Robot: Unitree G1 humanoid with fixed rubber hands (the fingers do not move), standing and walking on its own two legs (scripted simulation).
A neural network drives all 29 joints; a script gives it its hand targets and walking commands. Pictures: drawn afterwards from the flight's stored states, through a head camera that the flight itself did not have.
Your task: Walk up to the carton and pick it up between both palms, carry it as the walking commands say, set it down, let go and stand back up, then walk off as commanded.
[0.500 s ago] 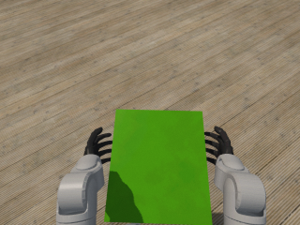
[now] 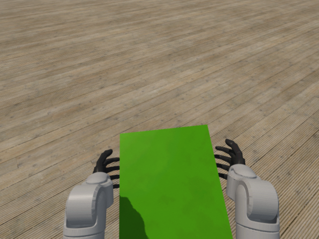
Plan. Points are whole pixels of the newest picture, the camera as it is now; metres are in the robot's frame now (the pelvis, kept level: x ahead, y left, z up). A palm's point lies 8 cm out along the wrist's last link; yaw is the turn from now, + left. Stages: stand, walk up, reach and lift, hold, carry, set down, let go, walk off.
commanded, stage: carry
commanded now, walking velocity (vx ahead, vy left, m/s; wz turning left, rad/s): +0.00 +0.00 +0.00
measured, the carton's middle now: (169, 186) +0.28 -0.01 +0.00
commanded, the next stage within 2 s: none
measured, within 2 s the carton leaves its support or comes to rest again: neither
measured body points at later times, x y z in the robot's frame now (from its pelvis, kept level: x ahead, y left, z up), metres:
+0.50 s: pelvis +0.08 +0.06 +0.00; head +0.14 +0.05 +0.45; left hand +0.37 +0.22 +0.08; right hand +0.39 -0.08 +0.07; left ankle +0.01 +0.08 -0.72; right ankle +0.11 -0.03 -0.72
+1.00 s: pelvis +0.16 +0.10 +0.00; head +0.17 +0.09 +0.45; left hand +0.44 +0.27 +0.08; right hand +0.46 -0.03 +0.08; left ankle +0.11 +0.15 -0.72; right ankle +0.12 -0.03 -0.72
